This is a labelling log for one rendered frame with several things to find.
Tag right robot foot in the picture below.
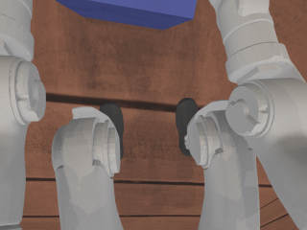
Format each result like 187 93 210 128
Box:
176 98 199 157

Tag robot left forearm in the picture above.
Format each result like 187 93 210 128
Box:
0 0 35 61

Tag left robot upper arm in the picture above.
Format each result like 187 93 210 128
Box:
0 55 46 230

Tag right robot thigh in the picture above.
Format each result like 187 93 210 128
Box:
190 110 260 230

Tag robot right forearm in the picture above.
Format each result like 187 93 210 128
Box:
209 0 307 85

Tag right robot upper arm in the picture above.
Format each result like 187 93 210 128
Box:
225 78 307 230

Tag carton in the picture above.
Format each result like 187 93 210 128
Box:
55 0 198 31

